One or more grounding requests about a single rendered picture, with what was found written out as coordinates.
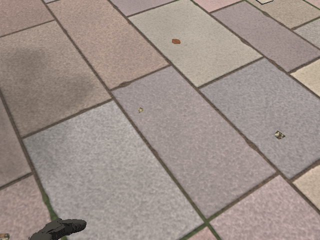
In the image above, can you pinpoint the left robot hand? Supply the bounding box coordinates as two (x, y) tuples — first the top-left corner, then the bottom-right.
(28, 218), (87, 240)

